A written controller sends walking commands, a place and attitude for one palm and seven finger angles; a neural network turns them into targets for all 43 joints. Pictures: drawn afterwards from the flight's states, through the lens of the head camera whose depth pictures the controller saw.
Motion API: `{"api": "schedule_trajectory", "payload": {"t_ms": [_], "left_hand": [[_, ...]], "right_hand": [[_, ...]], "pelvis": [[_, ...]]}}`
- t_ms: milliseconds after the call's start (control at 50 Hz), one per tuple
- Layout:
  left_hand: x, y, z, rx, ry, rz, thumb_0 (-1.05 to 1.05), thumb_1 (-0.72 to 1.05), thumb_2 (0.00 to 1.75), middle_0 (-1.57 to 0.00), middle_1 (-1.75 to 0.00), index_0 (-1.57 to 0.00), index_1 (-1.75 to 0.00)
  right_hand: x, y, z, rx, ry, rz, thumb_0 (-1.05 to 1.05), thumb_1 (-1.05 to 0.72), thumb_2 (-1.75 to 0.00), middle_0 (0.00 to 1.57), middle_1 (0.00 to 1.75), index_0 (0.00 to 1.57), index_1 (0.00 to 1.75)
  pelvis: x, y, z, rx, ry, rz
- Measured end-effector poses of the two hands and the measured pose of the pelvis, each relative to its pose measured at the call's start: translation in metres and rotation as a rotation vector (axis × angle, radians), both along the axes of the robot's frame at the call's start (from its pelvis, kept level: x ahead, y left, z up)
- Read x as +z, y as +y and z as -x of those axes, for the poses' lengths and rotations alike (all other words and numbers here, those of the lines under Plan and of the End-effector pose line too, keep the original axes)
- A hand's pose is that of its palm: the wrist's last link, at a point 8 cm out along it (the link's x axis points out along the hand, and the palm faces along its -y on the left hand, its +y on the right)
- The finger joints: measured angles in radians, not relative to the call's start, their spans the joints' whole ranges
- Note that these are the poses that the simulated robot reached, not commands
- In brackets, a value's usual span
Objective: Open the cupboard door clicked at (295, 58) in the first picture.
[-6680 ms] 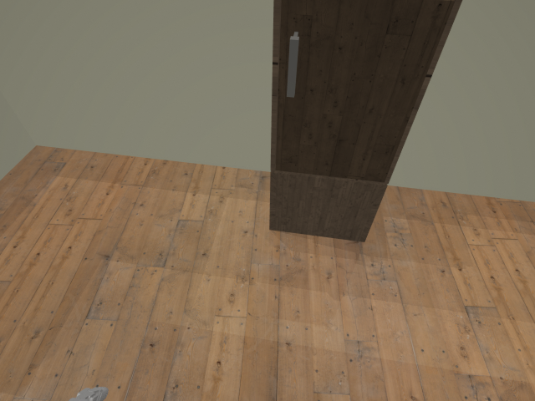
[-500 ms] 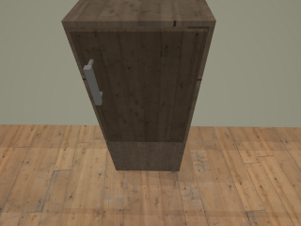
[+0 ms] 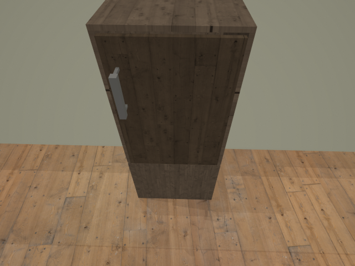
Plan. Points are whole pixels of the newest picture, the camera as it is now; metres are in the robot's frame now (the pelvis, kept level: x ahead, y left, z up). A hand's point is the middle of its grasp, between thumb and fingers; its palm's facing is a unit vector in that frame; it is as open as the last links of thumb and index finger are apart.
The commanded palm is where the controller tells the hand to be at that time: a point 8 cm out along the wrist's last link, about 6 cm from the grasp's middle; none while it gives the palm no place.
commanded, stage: come to a stop and stand still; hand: left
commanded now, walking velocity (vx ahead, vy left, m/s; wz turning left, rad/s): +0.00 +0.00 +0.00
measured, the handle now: (120, 94) +0.58 +0.22 +0.06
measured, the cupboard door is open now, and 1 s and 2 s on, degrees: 0 0 0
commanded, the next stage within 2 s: look again from close up in 0.16 s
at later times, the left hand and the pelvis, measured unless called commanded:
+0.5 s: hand out of the picture -0.01 +0.18 -0.18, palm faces +0.04 -0.98 -0.19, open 7.3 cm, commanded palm none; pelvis +0.00 +0.02 -0.01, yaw +1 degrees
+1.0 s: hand out of the picture +0.14 +0.21 -0.09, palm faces +0.26 -0.94 -0.20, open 7.3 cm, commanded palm +0.12 +0.24 -0.06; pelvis +0.02 +0.01 -0.01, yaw +2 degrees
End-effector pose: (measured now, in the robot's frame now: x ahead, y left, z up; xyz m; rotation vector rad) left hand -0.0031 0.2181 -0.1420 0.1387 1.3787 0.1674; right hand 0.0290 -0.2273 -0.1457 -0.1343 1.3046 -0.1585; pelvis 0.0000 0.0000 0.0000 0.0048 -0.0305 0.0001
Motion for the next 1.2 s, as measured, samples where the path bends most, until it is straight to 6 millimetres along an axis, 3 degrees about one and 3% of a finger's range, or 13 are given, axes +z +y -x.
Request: {"api": "schedule_trajectory", "payload": {"t_ms": [220, 340, 440, 580, 880, 920, 980, 1040, 1080, 1140, 1200], "left_hand": [[-0.005, -0.019, 0.029, 0.024, 0.050, 0.057, 0.00, 0.91, 0.90, -0.20, -0.30, -0.20, -0.29], [-0.011, -0.018, 0.036, -0.002, 0.055, 0.059, 0.00, 0.91, 0.90, -0.20, -0.30, -0.20, -0.30], [-0.012, 0.000, 0.025, -0.005, 0.027, 0.032, 0.00, 0.91, 0.90, -0.20, -0.30, -0.20, -0.30], [-0.002, 0.017, 0.003, 0.001, -0.030, -0.010, 0.00, 0.91, 0.90, -0.20, -0.30, -0.20, -0.29], [-0.005, 0.011, -0.011, -0.012, 0.007, 0.010, 0.00, 0.92, 0.90, -0.20, -0.30, -0.20, -0.29], [0.011, 0.022, -0.035, 0.068, -0.115, -0.025, 0.03, 0.95, 0.90, -0.20, -0.30, -0.21, -0.30], [0.062, 0.035, -0.096, 0.095, -0.512, -0.099, 0.04, 0.94, 0.89, -0.20, -0.31, -0.21, -0.31], [0.114, 0.034, -0.156, 0.068, -0.885, -0.100, 0.03, 0.90, 0.88, -0.20, -0.33, -0.20, -0.33], [0.136, 0.028, -0.183, 0.028, -1.099, -0.057, 0.03, 0.86, 0.86, -0.20, -0.35, -0.20, -0.35], [0.141, 0.016, -0.198, -0.069, -1.323, 0.042, 0.01, 0.79, 0.84, -0.20, -0.39, -0.21, -0.39], [0.123, 0.010, -0.186, -0.172, -1.367, 0.103, 0.01, 0.72, 0.81, -0.21, -0.43, -0.21, -0.43]], "right_hand": [[0.001, 0.015, 0.058, -0.017, 0.142, -0.025, 0.00, -0.91, -0.90, 0.19, 0.30, 0.20, 0.29], [-0.005, 0.026, 0.071, -0.019, 0.153, -0.047, 0.00, -0.91, -0.90, 0.19, 0.30, 0.20, 0.29], [-0.012, 0.036, 0.068, -0.011, 0.120, -0.058, 0.00, -0.91, -0.90, 0.19, 0.30, 0.20, 0.29], [-0.013, 0.044, 0.043, 0.024, 0.082, -0.071, 0.01, -0.91, -0.90, 0.19, 0.30, 0.20, 0.29], [-0.002, 0.020, 0.005, 0.036, 0.052, -0.005, 0.01, -0.92, -0.90, 0.19, 0.30, 0.20, 0.29], [0.006, 0.014, -0.007, 0.032, -0.039, 0.023, 0.01, -0.92, -0.90, 0.20, 0.30, 0.20, 0.30], [0.019, 0.002, -0.040, 0.036, -0.261, 0.062, 0.01, -0.92, -0.90, 0.20, 0.30, 0.20, 0.30], [0.029, -0.010, -0.082, 0.082, -0.446, 0.087, 0.01, -0.92, -0.90, 0.20, 0.30, 0.20, 0.30], [0.037, -0.018, -0.110, 0.108, -0.547, 0.098, 0.01, -0.91, -0.90, 0.20, 0.30, 0.20, 0.30], [0.047, -0.028, -0.149, 0.148, -0.672, 0.114, 0.01, -0.91, -0.90, 0.20, 0.30, 0.20, 0.30], [0.053, -0.035, -0.182, 0.192, -0.770, 0.126, 0.01, -0.91, -0.90, 0.20, 0.30, 0.20, 0.30]], "pelvis": [[0.002, 0.000, 0.006, 0.005, 0.006, 0.006], [-0.004, 0.005, 0.010, 0.011, 0.015, 0.026], [-0.010, 0.013, 0.007, 0.020, 0.021, 0.020], [-0.006, 0.019, -0.001, 0.016, 0.023, 0.006], [-0.002, 0.016, -0.017, 0.005, 0.025, 0.007], [-0.004, 0.014, -0.018, 0.010, 0.027, 0.005], [-0.008, 0.011, -0.021, 0.030, 0.042, -0.009], [-0.014, 0.009, -0.019, 0.054, 0.074, 0.003], [-0.021, 0.005, -0.017, 0.048, 0.114, 0.006], [-0.038, -0.004, -0.013, 0.033, 0.175, 0.004], [-0.056, -0.012, -0.009, 0.028, 0.213, 0.004]]}}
